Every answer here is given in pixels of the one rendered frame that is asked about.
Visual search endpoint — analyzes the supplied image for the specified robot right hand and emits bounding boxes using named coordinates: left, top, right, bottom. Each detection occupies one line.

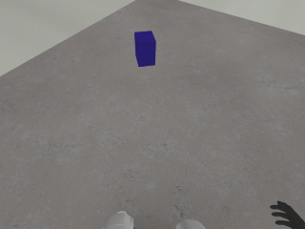
left=270, top=200, right=305, bottom=229

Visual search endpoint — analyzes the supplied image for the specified left robot thigh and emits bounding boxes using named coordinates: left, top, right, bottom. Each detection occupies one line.
left=102, top=213, right=133, bottom=229

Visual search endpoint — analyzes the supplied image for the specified carton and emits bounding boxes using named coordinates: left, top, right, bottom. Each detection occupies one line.
left=134, top=31, right=156, bottom=67

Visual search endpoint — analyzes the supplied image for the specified robot thigh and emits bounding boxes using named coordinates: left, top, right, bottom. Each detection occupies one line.
left=175, top=219, right=206, bottom=229
left=102, top=213, right=133, bottom=229

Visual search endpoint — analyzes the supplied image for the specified right robot thigh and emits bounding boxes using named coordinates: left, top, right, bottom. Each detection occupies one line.
left=175, top=219, right=206, bottom=229

